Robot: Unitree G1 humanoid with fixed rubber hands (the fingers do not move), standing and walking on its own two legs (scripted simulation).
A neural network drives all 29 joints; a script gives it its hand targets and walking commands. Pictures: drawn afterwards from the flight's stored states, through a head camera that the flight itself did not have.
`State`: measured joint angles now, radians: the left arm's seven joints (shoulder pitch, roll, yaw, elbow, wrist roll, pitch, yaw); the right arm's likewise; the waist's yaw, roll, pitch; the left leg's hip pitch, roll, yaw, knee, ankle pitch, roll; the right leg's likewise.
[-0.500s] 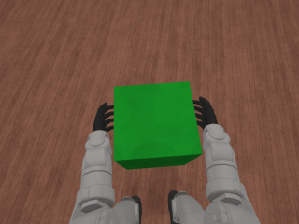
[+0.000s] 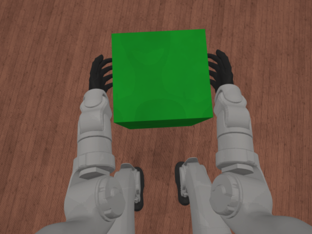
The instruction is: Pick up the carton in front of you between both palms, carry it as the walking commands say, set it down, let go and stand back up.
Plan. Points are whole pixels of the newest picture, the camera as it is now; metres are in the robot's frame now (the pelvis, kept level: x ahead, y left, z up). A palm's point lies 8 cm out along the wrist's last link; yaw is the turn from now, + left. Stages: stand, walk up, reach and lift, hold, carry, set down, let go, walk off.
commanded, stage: set down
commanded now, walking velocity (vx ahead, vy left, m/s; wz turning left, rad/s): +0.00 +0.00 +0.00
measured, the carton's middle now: (159, 89) +0.47 -0.02 -0.15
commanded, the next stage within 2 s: none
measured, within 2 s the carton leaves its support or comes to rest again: rests again in 1.38 s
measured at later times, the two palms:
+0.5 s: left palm (116, 90) +0.50 +0.12 -0.24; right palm (206, 89) +0.48 -0.18 -0.23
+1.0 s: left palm (126, 92) +0.54 +0.11 -0.39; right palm (199, 91) +0.52 -0.19 -0.38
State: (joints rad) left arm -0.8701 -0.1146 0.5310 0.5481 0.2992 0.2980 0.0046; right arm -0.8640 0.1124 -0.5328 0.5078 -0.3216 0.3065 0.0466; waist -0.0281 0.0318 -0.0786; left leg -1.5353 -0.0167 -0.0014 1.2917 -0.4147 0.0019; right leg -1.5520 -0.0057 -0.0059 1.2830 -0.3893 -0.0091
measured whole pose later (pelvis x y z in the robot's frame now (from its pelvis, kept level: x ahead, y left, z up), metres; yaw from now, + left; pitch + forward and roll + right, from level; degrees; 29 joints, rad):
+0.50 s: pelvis -0.02 +0.00 -0.13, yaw +0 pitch +48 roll +1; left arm -1.14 0.02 0.45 0.66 0.21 0.32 0.06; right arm -1.10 0.00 -0.50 0.58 -0.23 0.33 -0.01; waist -0.04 0.03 -0.06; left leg -2.07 -0.02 0.00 1.74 -0.52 0.00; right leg -2.09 -0.01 0.00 1.73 -0.49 0.00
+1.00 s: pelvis -0.02 +0.00 -0.23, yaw +0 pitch +43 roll +0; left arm -1.42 0.22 0.25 0.86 0.02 0.26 0.13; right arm -1.39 -0.18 -0.38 0.77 -0.06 0.28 -0.06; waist -0.07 0.02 0.27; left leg -2.26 -0.03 0.00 2.11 -0.61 0.00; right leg -2.27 0.00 0.00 2.09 -0.57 0.00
